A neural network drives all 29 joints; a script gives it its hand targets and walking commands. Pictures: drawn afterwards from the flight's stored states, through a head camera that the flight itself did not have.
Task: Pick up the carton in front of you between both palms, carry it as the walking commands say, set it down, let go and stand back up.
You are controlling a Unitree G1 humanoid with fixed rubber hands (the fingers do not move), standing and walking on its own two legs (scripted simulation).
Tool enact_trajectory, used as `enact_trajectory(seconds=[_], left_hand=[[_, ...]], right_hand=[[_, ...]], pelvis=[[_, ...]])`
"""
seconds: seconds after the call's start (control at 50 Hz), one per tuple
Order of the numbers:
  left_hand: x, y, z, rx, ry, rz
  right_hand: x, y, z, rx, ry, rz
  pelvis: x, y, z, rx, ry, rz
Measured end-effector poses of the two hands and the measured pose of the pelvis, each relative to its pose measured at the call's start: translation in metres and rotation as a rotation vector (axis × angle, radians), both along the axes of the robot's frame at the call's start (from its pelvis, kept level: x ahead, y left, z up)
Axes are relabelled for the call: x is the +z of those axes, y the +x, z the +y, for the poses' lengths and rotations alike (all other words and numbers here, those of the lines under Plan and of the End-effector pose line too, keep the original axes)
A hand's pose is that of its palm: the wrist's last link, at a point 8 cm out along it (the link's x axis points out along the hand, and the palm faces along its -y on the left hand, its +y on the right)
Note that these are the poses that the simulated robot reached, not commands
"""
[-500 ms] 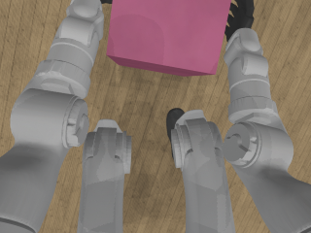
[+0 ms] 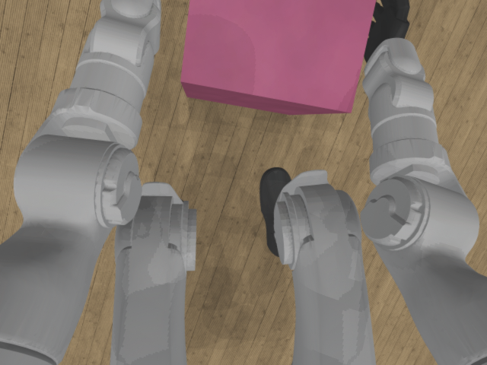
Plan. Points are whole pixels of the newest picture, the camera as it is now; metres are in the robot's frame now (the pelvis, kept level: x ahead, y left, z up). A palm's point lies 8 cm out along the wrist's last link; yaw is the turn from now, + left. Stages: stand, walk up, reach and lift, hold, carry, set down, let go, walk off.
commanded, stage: set down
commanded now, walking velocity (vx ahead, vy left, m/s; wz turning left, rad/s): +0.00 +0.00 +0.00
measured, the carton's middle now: (262, 36) +0.51 -0.07 -0.25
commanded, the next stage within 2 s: let go in 1.40 s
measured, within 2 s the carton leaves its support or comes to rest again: neither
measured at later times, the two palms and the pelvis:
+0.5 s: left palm out of the picture +0.57 +0.11 -0.15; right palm (411, 39) +0.49 -0.25 -0.15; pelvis -0.01 -0.01 +0.00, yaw +0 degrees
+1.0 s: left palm out of the picture +0.58 +0.13 +0.01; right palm out of the picture +0.48 -0.25 +0.01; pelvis +0.01 -0.01 +0.12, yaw +1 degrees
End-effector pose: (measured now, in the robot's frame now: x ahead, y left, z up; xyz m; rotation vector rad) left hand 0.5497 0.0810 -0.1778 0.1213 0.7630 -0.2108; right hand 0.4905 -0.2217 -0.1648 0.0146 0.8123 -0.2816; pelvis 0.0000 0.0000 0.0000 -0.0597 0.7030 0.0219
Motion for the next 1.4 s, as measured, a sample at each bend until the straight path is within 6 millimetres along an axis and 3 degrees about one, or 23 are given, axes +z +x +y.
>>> enact_trajectory(seconds=[0.1, 0.26, 0.42, 0.52, 0.7, 0.98, 1.4], left_hand=[[-0.009, -0.002, 0.007, 0.003, 0.016, -0.016], [-0.026, 0.001, 0.049, 0.074, 0.08, -0.027], [-0.002, 0.017, 0.037, 0.082, 0.048, -0.117], [0.036, 0.021, 0.031, 0.082, 0.068, -0.162], [0.11, 0.025, 0.033, 0.113, 0.072, -0.116], [0.181, 0.027, 0.044, 0.097, 0.073, -0.139], [0.314, 0.027, 0.049, 0.078, 0.068, -0.124]], right_hand=[[-0.008, -0.007, -0.002, -0.01, -0.007, 0.006], [-0.024, -0.016, -0.029, -0.068, -0.051, 0.009], [-0.009, -0.004, -0.038, -0.077, -0.045, -0.083], [0.022, -0.001, -0.028, -0.076, -0.019, -0.151], [0.09, -0.011, -0.029, -0.098, -0.022, -0.151], [0.169, -0.008, -0.03, -0.088, -0.041, -0.174], [0.3, -0.016, -0.036, -0.085, -0.031, -0.181]], pelvis=[[-0.001, -0.003, -0.001, -0.001, -0.004, -0.018], [-0.005, -0.006, -0.005, 0.002, -0.001, -0.034], [-0.009, -0.009, -0.012, -0.005, 0.007, -0.044], [0.003, -0.01, -0.014, -0.019, 0.019, -0.044], [0.05, -0.007, -0.015, -0.026, 0.032, 0.023], [0.112, 0.006, -0.013, -0.022, 0.033, 0.113], [0.23, 0.027, -0.012, -0.016, 0.038, 0.116]])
